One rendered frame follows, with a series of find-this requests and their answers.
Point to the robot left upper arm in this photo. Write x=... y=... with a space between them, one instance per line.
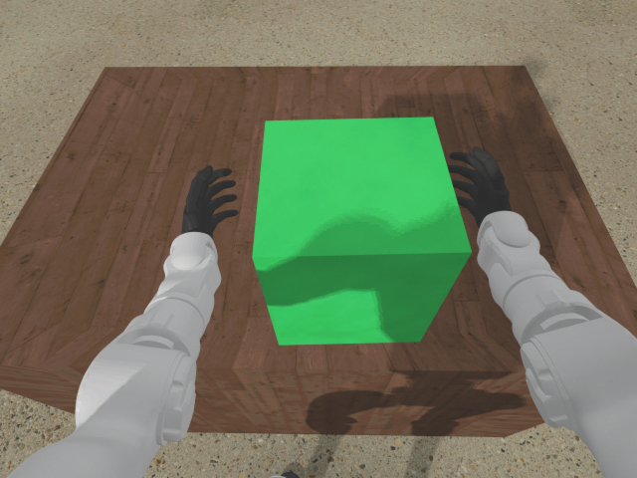
x=136 y=399

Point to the robot right upper arm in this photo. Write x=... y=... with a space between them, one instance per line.
x=584 y=377

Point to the robot right forearm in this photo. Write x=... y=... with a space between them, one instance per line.
x=522 y=283

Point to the pedestal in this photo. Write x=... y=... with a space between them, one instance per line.
x=85 y=255

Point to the left robot hand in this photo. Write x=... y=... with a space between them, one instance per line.
x=198 y=212

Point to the right robot hand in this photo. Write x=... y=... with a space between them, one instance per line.
x=489 y=192

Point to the carton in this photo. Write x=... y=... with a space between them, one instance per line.
x=359 y=237

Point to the robot left forearm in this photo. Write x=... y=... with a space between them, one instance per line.
x=178 y=314

